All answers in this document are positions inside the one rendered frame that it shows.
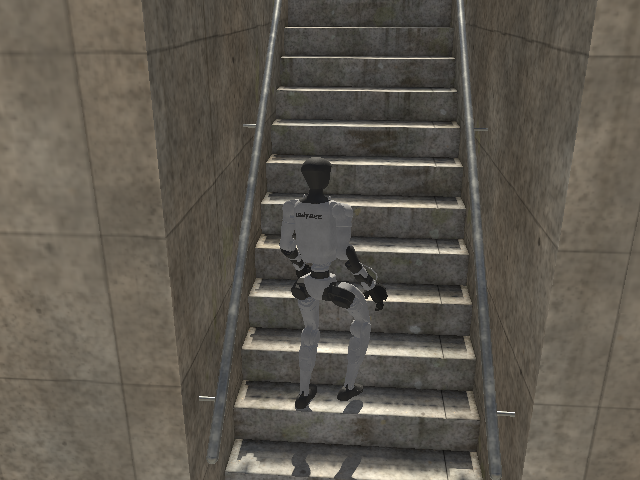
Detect stairs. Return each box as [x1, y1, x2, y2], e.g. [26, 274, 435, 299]
[225, 0, 483, 480]

